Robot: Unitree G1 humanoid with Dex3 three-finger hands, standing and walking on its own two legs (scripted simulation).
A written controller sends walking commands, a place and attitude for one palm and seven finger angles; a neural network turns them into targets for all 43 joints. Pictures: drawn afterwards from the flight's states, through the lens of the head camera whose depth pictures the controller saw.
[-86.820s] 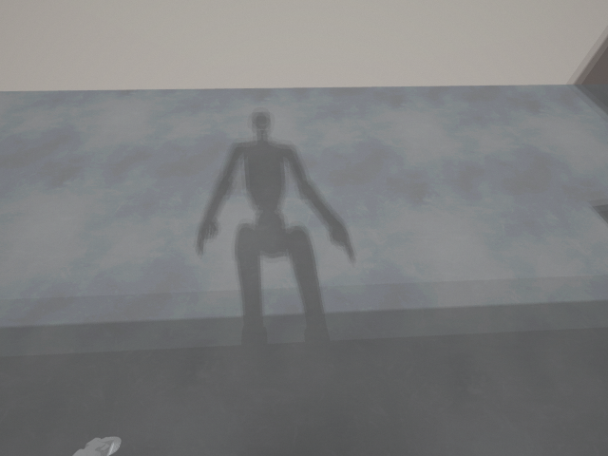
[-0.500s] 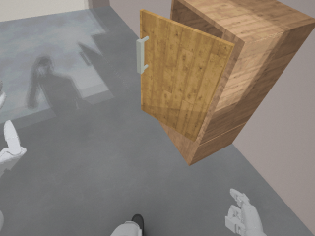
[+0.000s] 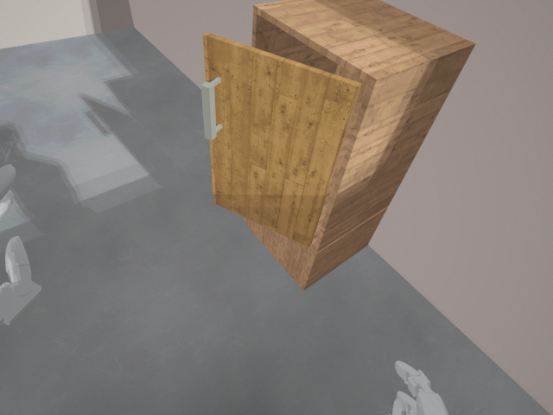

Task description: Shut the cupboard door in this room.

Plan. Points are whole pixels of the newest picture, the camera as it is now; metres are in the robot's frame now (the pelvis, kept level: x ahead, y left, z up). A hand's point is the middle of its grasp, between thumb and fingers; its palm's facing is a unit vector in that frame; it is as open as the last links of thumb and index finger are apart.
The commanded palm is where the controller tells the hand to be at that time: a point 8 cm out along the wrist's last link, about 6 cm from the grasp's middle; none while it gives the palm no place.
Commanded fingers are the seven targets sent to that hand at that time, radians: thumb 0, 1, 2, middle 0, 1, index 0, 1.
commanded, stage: stop stepping back and stand still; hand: left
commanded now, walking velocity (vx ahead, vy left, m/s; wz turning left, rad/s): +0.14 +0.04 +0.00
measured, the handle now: (213, 109) +0.83 +0.17 -0.03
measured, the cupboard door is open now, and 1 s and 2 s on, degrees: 25 25 25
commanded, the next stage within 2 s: let the arm hang, fingers relaxed in 0.40 s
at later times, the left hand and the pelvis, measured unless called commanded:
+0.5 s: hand (6, 282) +0.21 +0.27 +0.17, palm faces +0.40 -0.79 -0.46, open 7.4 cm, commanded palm none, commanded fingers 0.00 0.90 0.90 -0.20 -0.30 -0.20 -0.30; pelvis +0.02 +0.01 +0.00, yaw +1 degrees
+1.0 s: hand out of the picture -0.07 +0.15 -0.18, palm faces +0.08 -0.99 -0.13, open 7.2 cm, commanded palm none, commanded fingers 0.00 0.90 0.90 -0.20 -0.30 -0.20 -0.30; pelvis +0.02 -0.01 +0.00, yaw +2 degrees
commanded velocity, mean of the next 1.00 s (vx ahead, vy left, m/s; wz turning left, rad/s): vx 0.01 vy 0.01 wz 0.00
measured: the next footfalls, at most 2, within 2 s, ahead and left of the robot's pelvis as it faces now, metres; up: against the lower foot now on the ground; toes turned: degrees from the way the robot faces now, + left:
none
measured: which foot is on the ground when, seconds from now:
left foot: down 0.00-1.00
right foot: down 0.00-1.00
